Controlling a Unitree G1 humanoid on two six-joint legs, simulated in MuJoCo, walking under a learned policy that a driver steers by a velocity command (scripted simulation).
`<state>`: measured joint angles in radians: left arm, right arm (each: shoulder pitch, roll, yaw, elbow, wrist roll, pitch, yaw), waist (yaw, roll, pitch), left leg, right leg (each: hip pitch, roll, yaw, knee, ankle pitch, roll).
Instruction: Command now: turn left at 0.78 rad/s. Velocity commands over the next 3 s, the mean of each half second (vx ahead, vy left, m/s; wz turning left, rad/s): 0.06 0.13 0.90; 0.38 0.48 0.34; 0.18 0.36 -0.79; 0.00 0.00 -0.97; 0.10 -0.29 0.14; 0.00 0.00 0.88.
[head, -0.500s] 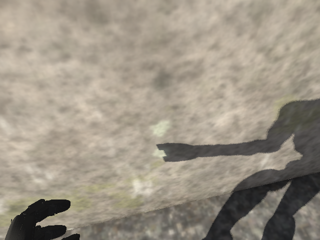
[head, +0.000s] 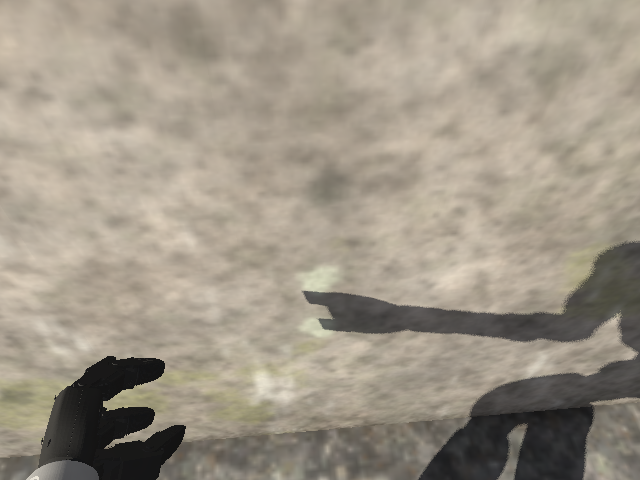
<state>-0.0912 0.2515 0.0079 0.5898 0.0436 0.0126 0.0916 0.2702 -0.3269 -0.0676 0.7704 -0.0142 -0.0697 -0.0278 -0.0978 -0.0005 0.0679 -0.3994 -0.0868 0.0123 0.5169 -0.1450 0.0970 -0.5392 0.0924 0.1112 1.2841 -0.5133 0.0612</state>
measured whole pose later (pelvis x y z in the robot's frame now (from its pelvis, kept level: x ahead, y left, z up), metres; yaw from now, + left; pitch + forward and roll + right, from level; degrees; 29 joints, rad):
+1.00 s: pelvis -0.13 +0.06 +0.01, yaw +35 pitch -1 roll +0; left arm 0.38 0.37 0.11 0.79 -0.01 0.04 0.10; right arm 0.36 -0.24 -0.03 0.67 -0.05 0.03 0.10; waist -0.01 -0.04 0.04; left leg -0.15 0.03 0.09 0.50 -0.34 0.00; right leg -0.52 -0.14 0.02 0.99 -0.45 -0.01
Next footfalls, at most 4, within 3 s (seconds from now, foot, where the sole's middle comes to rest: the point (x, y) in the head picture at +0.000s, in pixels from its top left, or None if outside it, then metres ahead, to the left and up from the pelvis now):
0.26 right None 0.09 -0.16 -0.77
0.90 left None -0.20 0.15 -0.77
1.24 right None -0.03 0.15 -0.77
1.56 left None -0.06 0.49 -0.77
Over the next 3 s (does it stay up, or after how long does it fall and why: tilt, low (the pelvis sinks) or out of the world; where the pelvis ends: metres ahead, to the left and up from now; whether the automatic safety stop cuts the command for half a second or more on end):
stays up -0.17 0.14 0.00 its command is cut before an obstacle from the start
